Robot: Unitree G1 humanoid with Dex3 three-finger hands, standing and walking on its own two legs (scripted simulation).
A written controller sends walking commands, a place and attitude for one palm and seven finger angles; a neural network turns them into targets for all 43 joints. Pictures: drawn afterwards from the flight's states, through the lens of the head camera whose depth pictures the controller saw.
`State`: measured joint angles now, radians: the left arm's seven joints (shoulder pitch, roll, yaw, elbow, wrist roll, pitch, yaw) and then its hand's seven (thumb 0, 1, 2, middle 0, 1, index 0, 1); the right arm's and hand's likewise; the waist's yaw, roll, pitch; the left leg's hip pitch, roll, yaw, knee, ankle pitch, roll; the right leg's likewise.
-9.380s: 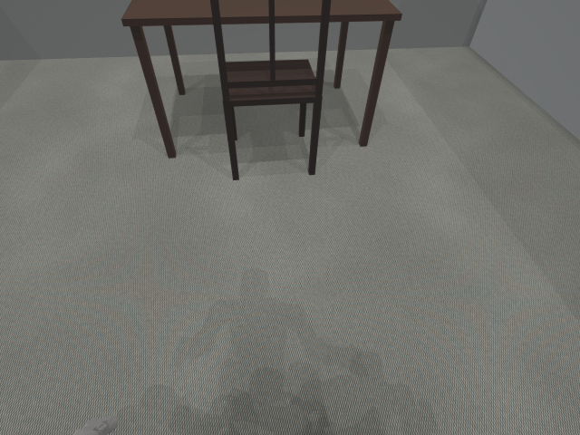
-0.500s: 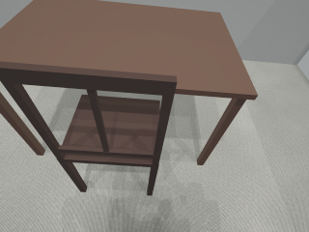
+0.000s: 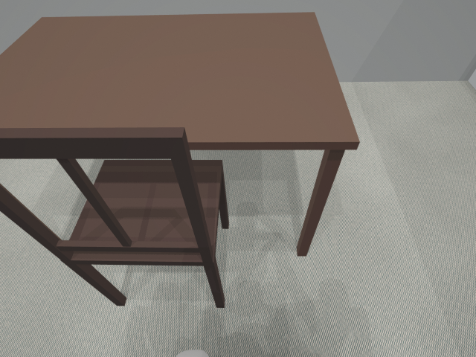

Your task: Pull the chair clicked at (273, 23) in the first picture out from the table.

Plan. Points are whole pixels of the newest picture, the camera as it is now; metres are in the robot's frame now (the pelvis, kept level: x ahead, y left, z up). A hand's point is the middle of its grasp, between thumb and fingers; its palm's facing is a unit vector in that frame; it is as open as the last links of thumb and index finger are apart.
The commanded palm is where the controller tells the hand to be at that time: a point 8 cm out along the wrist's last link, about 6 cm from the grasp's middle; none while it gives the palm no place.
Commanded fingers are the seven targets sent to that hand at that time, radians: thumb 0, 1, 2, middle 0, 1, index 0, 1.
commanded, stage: shuffle to correct the standing spot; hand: left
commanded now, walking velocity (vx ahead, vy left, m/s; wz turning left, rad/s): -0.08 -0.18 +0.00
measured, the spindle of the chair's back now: (101, 208) +0.40 +0.33 -0.05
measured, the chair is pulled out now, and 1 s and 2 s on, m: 0.00 0.00 0.00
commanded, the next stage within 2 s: come to a stop and stand still in 0.12 s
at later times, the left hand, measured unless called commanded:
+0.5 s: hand out of the picture -0.02 +0.09 -0.16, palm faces +0.04 -0.97 -0.22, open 7.3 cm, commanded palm none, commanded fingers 0.00 0.90 0.90 -0.20 -0.30 -0.20 -0.30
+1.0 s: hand out of the picture -0.06 +0.11 -0.17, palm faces +0.09 -0.98 -0.18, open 7.4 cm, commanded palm none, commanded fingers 0.00 0.90 0.90 -0.20 -0.30 -0.20 -0.30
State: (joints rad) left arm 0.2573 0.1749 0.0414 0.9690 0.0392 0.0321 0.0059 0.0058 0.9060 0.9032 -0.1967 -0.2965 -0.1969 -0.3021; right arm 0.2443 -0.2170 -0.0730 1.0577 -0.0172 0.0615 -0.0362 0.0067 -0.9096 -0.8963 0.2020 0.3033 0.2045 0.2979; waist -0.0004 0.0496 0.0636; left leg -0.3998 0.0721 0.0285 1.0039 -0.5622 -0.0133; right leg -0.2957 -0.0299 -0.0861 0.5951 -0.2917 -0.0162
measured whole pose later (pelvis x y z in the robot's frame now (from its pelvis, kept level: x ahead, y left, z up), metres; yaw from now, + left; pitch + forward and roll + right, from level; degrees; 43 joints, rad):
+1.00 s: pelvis -0.04 -0.07 +0.01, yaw +0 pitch -1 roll +1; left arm 0.32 0.17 0.04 1.07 0.02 0.04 0.03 0.01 0.91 0.90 -0.20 -0.30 -0.20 -0.30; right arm 0.23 -0.15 -0.02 1.02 -0.02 0.01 -0.03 0.00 -0.93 -0.90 0.20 0.30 0.20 0.30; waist 0.04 -0.06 0.03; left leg -0.20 -0.05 0.10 0.46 -0.24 0.07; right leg -0.30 -0.07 -0.02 0.78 -0.44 0.00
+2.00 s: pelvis -0.02 -0.04 +0.01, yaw -1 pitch -1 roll +0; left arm 0.30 0.15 -0.02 1.11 0.01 0.00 0.04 0.01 0.90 0.90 -0.20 -0.30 -0.20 -0.30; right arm 0.27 -0.15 0.02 1.13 -0.01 -0.03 -0.03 0.01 -0.91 -0.90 0.20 0.30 0.20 0.30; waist 0.01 -0.02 0.03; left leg -0.17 -0.06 0.11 0.45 -0.27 0.09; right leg -0.14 -0.04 -0.03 0.46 -0.31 0.03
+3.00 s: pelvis -0.06 -0.09 -0.08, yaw +3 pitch +14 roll -2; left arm 0.48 0.23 0.23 0.17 -0.30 -0.51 -0.33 0.02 0.49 0.73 -0.16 -0.23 -0.16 -0.24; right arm 0.16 -0.29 -0.06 0.48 0.01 -0.25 -0.02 0.01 -0.91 -0.90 0.20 0.30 0.20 0.30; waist 0.03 -0.05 -0.15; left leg -0.91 0.01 0.01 1.19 -0.52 0.02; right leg -0.85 0.03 -0.14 1.15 -0.55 -0.09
